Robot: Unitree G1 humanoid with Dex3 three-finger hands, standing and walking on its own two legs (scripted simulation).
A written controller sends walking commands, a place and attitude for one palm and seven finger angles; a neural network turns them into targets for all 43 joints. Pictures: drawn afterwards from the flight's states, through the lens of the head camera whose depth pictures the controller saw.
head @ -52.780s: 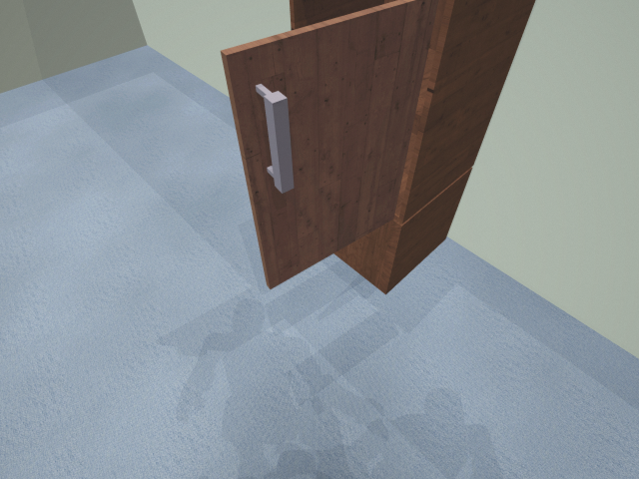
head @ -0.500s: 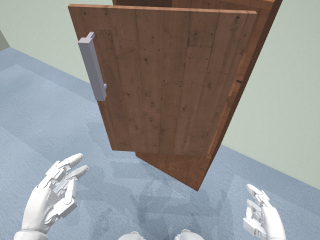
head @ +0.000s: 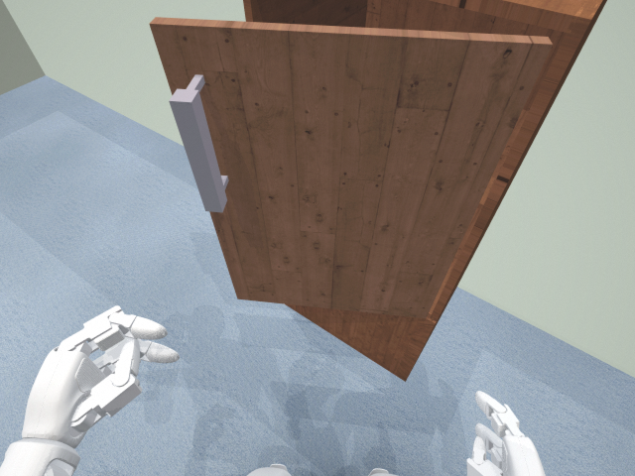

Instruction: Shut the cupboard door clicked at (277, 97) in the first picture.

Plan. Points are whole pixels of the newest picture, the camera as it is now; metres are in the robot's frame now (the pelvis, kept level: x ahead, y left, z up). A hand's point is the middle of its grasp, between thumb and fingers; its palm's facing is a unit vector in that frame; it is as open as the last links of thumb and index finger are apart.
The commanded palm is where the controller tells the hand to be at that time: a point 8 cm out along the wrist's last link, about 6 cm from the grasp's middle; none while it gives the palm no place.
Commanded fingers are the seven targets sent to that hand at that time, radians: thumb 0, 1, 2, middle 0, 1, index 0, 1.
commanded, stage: raise the hand and make a fist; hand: left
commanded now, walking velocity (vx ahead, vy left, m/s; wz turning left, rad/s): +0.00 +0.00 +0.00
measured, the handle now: (207, 147) +0.48 +0.18 +0.16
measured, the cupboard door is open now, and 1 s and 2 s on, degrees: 28 28 28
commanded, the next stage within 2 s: bring the fist close to the handle in 1.08 s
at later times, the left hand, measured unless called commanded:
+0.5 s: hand (95, 332) +0.23 +0.23 +0.14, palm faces -0.01 -1.00 -0.06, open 3.1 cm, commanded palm +0.20 +0.28 +0.14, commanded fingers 0.00 0.90 0.90 -1.30 -1.50 -1.30 -1.50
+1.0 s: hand (99, 316) +0.23 +0.22 +0.16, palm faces +0.00 -1.00 -0.05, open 3.1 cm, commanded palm +0.20 +0.27 +0.16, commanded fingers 0.00 0.90 0.90 -1.30 -1.50 -1.30 -1.50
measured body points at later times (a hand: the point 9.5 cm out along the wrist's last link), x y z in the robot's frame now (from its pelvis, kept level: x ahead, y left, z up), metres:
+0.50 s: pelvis +0.02 +0.04 +0.02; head +0.02 +0.04 +0.47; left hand +0.22 +0.28 +0.14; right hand +0.22 -0.16 -0.03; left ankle +0.01 +0.09 -0.69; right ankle +0.03 -0.07 -0.69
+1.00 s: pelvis +0.01 +0.03 +0.04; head -0.01 +0.02 +0.49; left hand +0.23 +0.27 +0.16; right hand +0.19 -0.20 -0.02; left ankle +0.01 +0.09 -0.69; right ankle +0.03 -0.07 -0.69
